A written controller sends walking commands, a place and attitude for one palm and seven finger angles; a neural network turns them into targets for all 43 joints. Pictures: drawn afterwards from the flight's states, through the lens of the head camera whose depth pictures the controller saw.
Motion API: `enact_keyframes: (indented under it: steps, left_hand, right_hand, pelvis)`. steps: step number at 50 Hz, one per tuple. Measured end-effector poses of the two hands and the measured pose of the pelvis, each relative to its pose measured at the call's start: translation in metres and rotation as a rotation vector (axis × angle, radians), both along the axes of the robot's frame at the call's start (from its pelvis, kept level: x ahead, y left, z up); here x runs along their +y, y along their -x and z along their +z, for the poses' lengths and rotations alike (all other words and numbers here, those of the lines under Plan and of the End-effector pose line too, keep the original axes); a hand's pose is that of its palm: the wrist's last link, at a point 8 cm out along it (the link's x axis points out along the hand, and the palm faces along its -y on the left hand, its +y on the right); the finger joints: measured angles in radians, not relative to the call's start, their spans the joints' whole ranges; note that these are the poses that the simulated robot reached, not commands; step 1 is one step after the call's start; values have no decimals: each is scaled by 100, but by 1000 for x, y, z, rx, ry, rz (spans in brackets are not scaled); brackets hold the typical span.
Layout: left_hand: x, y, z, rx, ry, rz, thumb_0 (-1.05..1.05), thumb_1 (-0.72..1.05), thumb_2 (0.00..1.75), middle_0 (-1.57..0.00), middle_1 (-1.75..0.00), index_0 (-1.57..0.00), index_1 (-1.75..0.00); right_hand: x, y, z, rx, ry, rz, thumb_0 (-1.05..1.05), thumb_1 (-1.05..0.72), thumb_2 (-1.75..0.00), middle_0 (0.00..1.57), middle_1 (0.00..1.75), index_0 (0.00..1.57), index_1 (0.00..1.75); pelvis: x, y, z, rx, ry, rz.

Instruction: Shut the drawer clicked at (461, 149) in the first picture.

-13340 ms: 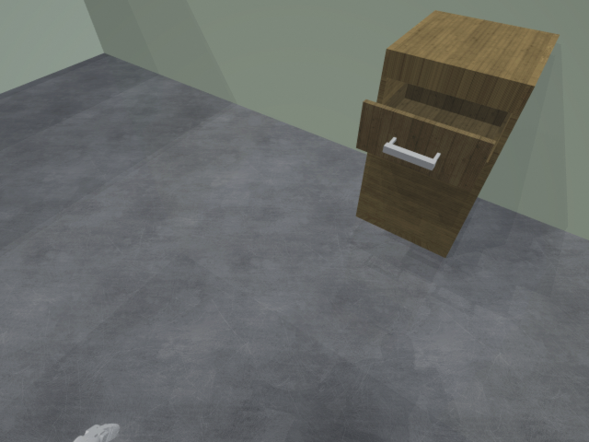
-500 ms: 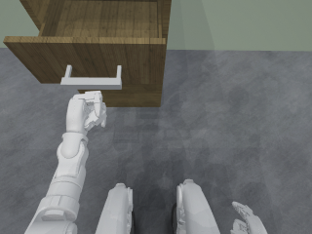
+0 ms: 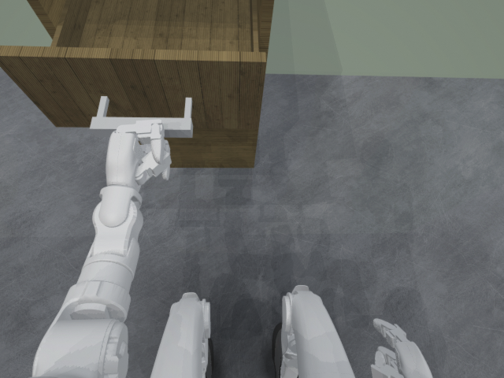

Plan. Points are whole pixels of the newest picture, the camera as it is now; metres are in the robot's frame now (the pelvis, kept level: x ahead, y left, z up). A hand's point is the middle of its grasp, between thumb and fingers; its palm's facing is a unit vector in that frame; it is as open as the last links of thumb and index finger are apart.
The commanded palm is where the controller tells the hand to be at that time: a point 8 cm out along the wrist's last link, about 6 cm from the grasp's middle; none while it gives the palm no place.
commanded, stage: push the drawer shut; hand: left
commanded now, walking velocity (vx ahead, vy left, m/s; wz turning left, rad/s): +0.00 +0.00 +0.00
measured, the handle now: (145, 115) +0.53 +0.17 +0.01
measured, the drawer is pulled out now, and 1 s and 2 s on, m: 0.18 0.06 0.00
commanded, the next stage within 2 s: pull the fist back off the drawer in 1.74 s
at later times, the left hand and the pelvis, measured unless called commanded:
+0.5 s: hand (169, 123) +0.51 +0.12 +0.02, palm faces -0.03 -1.00 -0.04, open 3.2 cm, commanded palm +0.49 +0.17 +0.01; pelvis -0.01 +0.00 -0.01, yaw -1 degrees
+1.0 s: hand (170, 94) +0.57 +0.13 +0.02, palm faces -0.03 -1.00 -0.03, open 3.1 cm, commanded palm +0.56 +0.16 +0.01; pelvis -0.01 +0.01 -0.02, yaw -3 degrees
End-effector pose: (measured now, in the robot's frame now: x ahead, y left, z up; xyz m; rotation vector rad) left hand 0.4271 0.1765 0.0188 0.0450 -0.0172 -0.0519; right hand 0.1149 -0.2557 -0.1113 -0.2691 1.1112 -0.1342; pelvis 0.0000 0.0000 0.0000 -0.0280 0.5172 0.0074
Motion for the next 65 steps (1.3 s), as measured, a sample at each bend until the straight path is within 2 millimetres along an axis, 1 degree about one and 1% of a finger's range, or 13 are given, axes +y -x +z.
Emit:
enact_keyframes:
  steps: [7, 16, 25, 32, 41, 52, 65]
  left_hand:
    - [2, -13, -2, 7, -1, 9, -1, 86, 92, -140, -160, -140, -160]
    - [3, -37, -1, 5, 2, 14, -1, 84, 91, -140, -160, -140, -160]
    - [1, -60, 0, 7, 4, 18, 0, 86, 92, -140, -160, -140, -160]
    - [3, -79, -1, 5, 14, 17, 0, 84, 90, -140, -160, -140, -160]
    - [5, -99, -1, 7, 16, 15, 0, 83, 89, -140, -160, -140, -160]
    - [3, -124, 0, 18, 16, 23, 0, 83, 90, -140, -160, -140, -160]
    - [-1, -158, 1, 19, 16, 31, 1, 86, 91, -140, -160, -140, -160]
  right_hand:
    - [0, 25, -5, 66, -3, -25, 1, -90, -90, 20, 30, 20, 30]
    - [-3, 58, -7, 144, 12, -59, 1, -90, -90, 20, 30, 20, 30]
    - [-4, 83, -8, 213, 25, -83, 1, -90, -90, 20, 30, 20, 30]
    - [-3, 95, -9, 248, 33, -104, 1, -90, -90, 20, 30, 20, 30]
    - [3, 106, -11, 294, 32, -117, 1, -90, -90, 20, 30, 20, 30]
    - [8, 120, -12, 349, 33, -128, 1, -90, -90, 20, 30, 20, 30]
    - [12, 143, -9, 427, 39, -166, 0, -90, -90, 20, 30, 20, 30]
  pelvis:
    - [0, 2, -1, 9, 0, -3]
    - [1, 6, -5, 20, 5, -7]
    - [3, 9, -9, 35, 11, -12]
    - [4, 10, -14, 51, 19, -19]
    - [7, 9, -18, 73, 29, -21]
    - [9, 8, -22, 98, 40, -20]
    - [8, 6, -28, 135, 51, -27]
